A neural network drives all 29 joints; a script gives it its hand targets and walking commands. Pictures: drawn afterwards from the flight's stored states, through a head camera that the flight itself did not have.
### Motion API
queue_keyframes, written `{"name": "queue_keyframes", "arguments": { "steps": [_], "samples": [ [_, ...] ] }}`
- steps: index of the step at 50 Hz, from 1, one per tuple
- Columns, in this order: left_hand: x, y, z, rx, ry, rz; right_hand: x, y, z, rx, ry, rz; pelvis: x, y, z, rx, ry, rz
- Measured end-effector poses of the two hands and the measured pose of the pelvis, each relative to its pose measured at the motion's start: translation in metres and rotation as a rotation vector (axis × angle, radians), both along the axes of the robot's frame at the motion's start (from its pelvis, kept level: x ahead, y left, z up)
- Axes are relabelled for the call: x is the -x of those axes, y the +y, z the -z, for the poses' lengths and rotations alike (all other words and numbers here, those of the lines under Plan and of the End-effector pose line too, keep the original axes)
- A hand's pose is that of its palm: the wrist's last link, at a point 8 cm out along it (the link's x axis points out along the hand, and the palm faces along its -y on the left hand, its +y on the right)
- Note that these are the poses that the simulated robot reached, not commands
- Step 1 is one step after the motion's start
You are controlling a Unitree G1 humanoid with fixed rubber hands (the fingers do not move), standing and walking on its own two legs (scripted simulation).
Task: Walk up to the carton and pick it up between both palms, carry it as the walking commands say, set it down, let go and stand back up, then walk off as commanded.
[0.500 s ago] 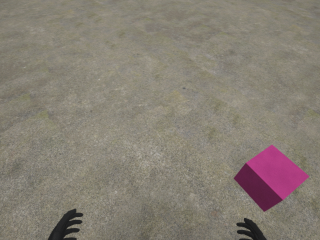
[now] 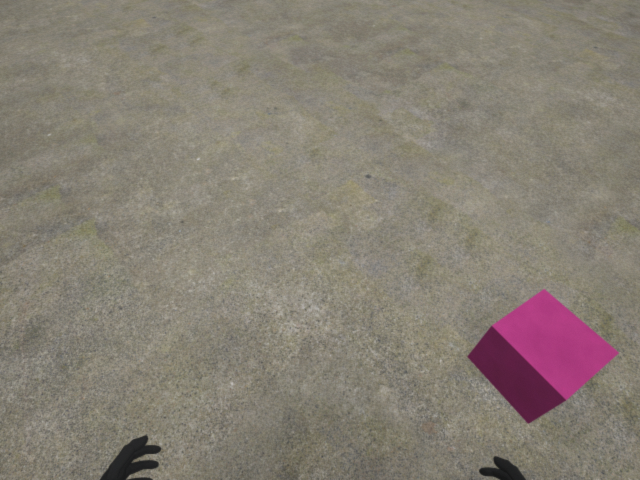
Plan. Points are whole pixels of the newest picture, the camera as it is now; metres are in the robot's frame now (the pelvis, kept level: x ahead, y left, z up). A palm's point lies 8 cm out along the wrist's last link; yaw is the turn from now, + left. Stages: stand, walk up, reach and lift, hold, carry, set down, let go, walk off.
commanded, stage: stand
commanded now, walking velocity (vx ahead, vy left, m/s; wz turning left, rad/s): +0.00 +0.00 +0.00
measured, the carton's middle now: (536, 354) +0.56 -0.68 -0.64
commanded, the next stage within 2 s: walk up in 1.06 s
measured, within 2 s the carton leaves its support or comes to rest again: neither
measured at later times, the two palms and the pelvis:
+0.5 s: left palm out of the picture +0.10 +0.27 -0.11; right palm out of the picture +0.08 -0.27 -0.12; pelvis +0.00 +0.00 +0.00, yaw +0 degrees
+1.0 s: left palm out of the picture +0.07 +0.27 -0.11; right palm out of the picture +0.05 -0.27 -0.12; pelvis -0.02 +0.00 +0.00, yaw +0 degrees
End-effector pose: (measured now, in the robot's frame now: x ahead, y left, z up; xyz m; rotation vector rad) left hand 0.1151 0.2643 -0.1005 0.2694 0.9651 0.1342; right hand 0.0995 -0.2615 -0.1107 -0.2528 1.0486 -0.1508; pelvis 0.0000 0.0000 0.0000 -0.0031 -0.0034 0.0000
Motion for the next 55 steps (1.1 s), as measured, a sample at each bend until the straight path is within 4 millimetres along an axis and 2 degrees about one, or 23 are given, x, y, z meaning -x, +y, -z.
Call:
{"name": "queue_keyframes", "arguments": {
  "steps": [28, 55],
  "samples": [
    [0.022, 0.005, 0.009, -0.006, 0.078, -0.023, 0.023, -0.004, 0.008, 0.004, 0.078, 0.022, 0.003, 0.000, 0.000, 0.000, -0.004, 0.000],
    [0.055, 0.006, 0.013, -0.009, 0.123, -0.044, 0.057, -0.009, 0.013, 0.003, 0.122, 0.041, 0.021, -0.002, -0.001, -0.003, -0.028, 0.000]
  ]
}}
